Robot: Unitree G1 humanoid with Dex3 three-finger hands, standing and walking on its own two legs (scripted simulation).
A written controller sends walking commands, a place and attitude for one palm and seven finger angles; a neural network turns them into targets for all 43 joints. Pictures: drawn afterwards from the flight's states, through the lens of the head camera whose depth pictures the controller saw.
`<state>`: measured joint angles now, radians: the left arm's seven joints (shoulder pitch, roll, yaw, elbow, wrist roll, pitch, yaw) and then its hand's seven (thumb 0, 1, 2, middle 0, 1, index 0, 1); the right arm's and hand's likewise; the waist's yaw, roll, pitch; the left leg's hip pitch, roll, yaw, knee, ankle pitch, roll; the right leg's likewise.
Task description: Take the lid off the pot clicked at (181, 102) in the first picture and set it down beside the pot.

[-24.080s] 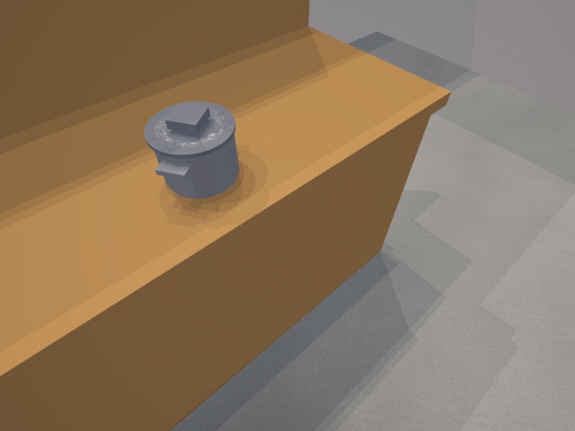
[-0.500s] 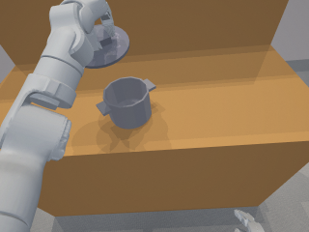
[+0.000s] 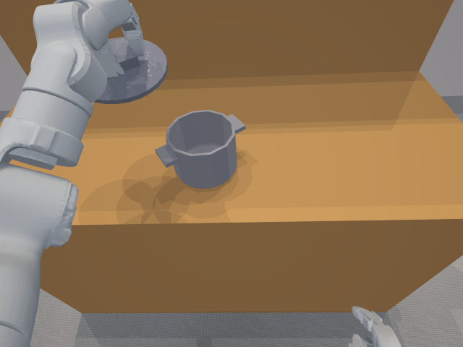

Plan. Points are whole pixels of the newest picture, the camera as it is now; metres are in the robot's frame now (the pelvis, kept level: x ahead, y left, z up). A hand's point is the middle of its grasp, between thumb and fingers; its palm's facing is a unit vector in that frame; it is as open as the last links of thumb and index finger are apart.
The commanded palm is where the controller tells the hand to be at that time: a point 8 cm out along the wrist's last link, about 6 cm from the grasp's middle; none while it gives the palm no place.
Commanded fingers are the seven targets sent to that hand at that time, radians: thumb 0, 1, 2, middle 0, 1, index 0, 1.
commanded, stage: move the lid sideways beside the pot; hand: left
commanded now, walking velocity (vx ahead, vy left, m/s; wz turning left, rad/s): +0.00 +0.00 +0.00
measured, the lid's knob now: (115, 57) +0.49 +0.19 +0.27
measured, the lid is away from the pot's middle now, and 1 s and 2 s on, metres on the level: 0.11 0.23 0.24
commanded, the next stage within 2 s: lower the lid onto the table in 1.26 s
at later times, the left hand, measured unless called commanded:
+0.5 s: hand (78, 56) +0.46 +0.23 +0.29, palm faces -0.16 -0.04 -0.99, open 7.9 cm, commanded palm +0.44 +0.23 +0.35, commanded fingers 0.00 0.43 1.23 -0.78 -0.84 -0.83 -0.88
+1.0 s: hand (44, 61) +0.46 +0.28 +0.28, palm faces -0.18 -0.06 -0.98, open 7.9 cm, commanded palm +0.45 +0.28 +0.35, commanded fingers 0.00 0.43 1.23 -0.78 -0.84 -0.83 -0.88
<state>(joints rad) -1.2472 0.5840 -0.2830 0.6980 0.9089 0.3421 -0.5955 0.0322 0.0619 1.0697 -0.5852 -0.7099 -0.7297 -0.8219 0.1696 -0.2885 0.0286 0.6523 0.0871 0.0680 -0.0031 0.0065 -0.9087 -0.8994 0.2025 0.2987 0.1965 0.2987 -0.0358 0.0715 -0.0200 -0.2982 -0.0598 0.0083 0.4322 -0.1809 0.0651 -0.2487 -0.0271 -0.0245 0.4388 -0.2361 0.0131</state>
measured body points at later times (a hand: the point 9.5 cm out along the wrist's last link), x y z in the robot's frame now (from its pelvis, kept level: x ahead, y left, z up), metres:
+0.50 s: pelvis +0.00 +0.01 +0.00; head +0.03 -0.01 +0.45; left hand +0.47 +0.23 +0.34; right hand +0.11 -0.25 -0.12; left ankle +0.02 +0.08 -0.74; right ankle -0.01 -0.13 -0.74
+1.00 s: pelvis +0.00 +0.00 +0.00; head +0.05 -0.01 +0.45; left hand +0.47 +0.28 +0.34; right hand +0.11 -0.26 -0.12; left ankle +0.02 +0.08 -0.74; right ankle -0.01 -0.13 -0.74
